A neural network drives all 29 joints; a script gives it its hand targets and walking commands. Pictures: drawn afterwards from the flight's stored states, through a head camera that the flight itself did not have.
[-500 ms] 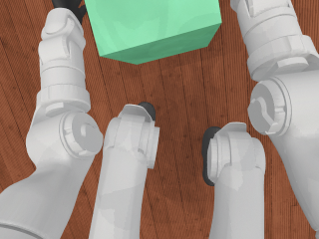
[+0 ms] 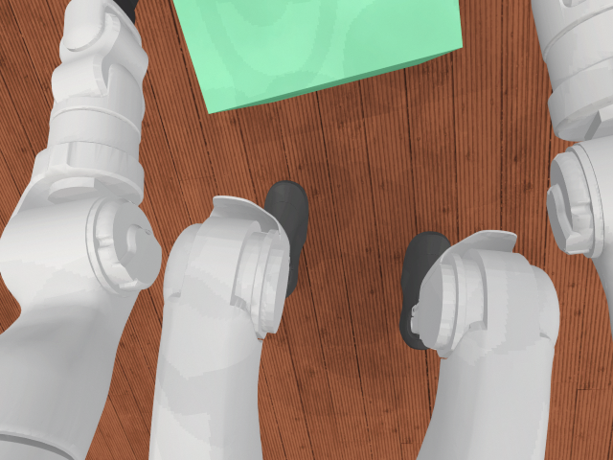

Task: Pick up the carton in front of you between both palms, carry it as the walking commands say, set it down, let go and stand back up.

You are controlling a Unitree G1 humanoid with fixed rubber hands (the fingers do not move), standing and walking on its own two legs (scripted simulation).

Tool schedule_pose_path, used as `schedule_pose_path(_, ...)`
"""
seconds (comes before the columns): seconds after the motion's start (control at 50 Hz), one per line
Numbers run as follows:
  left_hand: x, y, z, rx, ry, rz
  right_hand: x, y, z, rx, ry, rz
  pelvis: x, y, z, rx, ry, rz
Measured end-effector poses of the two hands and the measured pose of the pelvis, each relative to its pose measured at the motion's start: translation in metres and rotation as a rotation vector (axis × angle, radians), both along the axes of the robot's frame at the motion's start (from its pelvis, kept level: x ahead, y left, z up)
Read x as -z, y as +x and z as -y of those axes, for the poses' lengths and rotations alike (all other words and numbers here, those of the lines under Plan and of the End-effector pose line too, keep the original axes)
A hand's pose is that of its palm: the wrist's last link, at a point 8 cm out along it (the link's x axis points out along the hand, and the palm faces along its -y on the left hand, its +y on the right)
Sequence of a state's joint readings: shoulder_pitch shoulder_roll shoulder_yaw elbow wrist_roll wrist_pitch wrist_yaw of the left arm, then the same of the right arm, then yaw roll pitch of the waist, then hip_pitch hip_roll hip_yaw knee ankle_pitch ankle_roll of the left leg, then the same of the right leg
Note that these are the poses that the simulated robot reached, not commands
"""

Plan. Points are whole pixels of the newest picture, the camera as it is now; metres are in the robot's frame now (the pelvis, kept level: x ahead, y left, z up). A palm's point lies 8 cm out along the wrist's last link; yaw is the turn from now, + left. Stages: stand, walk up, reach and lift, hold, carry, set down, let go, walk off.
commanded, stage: set down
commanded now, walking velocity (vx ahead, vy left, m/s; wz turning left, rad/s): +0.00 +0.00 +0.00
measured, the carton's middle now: out of the picture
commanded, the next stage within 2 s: let go in 1.00 s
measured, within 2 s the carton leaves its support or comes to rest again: neither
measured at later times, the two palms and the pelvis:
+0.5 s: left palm out of the picture +0.49 +0.28 -0.02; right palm out of the picture +0.62 -0.07 -0.01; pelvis +0.01 +0.00 +0.09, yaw +1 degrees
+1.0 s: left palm out of the picture +0.48 +0.29 +0.14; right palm out of the picture +0.62 -0.08 +0.14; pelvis +0.03 +0.01 +0.22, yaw +0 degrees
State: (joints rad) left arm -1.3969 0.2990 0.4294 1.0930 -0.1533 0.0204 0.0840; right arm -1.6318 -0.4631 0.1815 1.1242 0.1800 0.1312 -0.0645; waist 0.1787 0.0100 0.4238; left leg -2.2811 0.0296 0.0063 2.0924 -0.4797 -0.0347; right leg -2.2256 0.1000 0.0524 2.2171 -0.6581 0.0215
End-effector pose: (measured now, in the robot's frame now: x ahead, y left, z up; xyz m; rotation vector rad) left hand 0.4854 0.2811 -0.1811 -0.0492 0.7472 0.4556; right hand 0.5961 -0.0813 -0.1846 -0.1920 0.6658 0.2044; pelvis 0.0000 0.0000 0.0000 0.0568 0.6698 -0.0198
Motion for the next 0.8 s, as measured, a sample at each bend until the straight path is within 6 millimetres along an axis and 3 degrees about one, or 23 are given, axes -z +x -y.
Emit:
schedule_pose_path(0.16, -0.05, 0.005, -0.001, -0.01, -0.007, 0.095, -0.059, 0.013, -0.015, 0.001, -0.02, 0.061, -0.013, -0.004, -0.003, -0.027, -0.017, 0.001)
schedule_pose_path(0.34, -0.121, -0.001, -0.006, -0.017, -0.011, 0.102, -0.13, 0.016, -0.018, 0.017, -0.032, 0.014, -0.057, -0.001, -0.003, -0.047, -0.033, -0.059)
schedule_pose_path(0.6, -0.189, 0.004, -0.004, -0.009, 0.006, 0.109, -0.194, 0.02, -0.003, 0.022, -0.021, 0.036, -0.113, 0.011, -0.004, -0.041, -0.039, -0.149)
schedule_pose_path(0.8, -0.258, 0.001, -0.01, -0.01, 0.002, 0.112, -0.259, 0.02, -0.004, 0.006, -0.016, 0.026, -0.17, 0.021, -0.004, -0.04, -0.036, -0.179)
